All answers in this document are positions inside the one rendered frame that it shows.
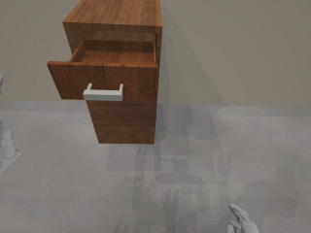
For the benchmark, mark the right robot hand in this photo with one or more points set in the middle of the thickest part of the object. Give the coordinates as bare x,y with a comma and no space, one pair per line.
243,218

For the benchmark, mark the drawer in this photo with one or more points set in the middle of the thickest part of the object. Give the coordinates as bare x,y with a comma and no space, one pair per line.
107,64

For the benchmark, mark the handle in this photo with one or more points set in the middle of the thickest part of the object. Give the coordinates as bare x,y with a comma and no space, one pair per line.
102,95

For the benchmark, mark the cabinet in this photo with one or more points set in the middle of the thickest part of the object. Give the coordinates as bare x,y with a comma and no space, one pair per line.
119,122

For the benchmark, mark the left robot hand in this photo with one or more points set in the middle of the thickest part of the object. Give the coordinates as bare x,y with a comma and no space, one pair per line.
8,153

